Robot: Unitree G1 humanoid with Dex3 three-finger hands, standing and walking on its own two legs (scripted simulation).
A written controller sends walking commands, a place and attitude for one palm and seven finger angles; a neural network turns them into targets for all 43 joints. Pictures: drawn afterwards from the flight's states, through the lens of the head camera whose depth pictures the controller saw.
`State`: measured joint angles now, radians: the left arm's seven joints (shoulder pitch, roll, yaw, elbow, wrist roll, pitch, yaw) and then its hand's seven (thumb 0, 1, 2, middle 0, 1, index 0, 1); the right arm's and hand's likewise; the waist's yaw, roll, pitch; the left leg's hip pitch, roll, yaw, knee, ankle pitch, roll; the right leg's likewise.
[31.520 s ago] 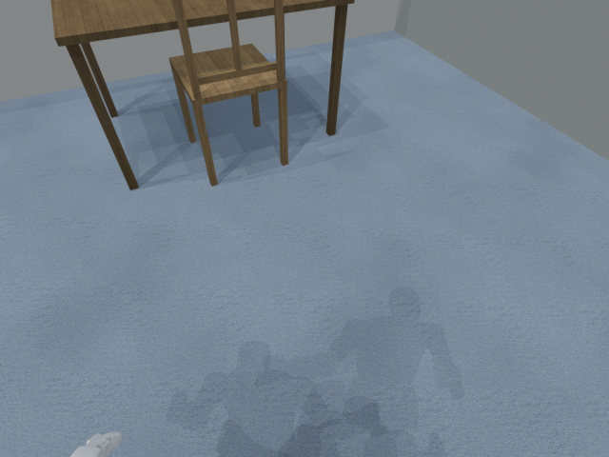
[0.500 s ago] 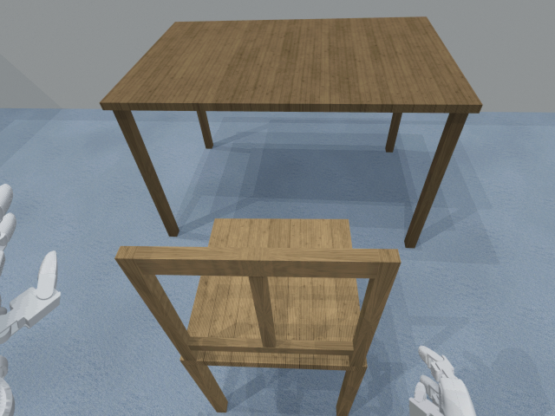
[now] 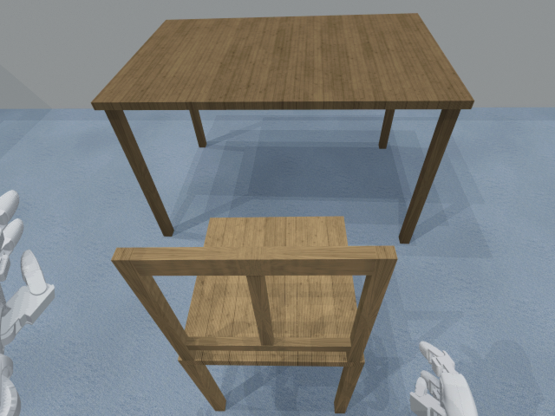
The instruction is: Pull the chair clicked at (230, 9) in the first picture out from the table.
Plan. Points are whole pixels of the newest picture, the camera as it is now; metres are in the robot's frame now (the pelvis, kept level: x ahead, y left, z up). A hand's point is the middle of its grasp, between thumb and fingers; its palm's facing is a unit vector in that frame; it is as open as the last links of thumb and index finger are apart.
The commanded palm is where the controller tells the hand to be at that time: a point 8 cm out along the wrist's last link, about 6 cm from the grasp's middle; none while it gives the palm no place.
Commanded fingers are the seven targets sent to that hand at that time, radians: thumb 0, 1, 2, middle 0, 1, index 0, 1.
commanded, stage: step back with the hand held close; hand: left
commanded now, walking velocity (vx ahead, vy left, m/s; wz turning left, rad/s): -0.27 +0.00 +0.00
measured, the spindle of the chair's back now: (262, 311) +0.31 +0.08 -0.08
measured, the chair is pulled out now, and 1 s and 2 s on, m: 0.57 0.57 0.57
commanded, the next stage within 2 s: stop stepping back and stand still in 1.68 s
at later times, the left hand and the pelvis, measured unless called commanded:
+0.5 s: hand (31, 337) +0.15 +0.26 +0.16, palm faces +0.43 -0.74 -0.51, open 7.4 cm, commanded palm +0.09 +0.30 +0.18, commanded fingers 0.00 0.90 0.90 -0.20 -0.30 -0.20 -0.30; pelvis -0.06 +0.00 -0.01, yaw -1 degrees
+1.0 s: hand out of the picture +0.08 +0.27 +0.17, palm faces +0.55 -0.69 -0.47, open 7.4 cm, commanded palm +0.02 +0.30 +0.18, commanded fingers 0.00 0.90 0.90 -0.20 -0.30 -0.20 -0.30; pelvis -0.11 -0.01 -0.02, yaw +2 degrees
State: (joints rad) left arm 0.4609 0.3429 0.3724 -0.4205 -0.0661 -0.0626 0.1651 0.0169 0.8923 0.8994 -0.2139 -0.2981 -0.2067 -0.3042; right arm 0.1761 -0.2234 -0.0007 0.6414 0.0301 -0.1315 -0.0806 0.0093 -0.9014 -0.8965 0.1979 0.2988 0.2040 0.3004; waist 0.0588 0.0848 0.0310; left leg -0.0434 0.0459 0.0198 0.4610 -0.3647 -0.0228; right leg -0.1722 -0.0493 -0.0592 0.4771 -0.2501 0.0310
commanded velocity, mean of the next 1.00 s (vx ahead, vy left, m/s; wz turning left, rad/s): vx -0.31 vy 0.00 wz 0.02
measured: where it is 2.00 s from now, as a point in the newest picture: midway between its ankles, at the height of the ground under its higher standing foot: outside the picture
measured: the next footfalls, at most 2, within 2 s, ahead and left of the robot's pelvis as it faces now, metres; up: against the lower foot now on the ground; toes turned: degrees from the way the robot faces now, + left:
right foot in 1.26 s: -0.05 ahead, -0.14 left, +0.00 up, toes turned +3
left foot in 1.54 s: -0.12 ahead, +0.12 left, +0.00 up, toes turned +4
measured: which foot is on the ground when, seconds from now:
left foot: down 0.00-1.00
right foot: down 0.00-1.00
